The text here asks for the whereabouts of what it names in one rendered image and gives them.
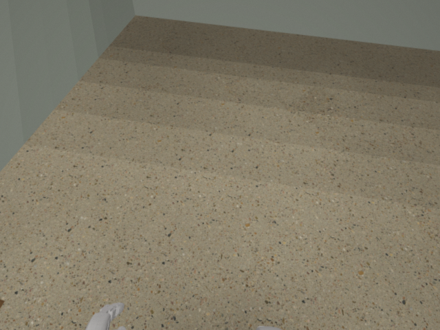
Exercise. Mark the robot left hand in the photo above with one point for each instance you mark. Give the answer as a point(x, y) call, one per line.
point(101, 320)

